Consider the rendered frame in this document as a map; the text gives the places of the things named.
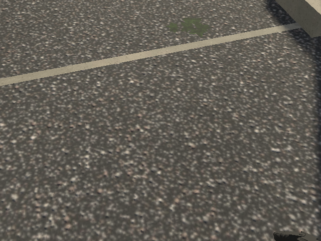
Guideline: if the robot right hand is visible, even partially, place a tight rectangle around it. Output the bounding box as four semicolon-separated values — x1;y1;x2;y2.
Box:
273;231;318;241

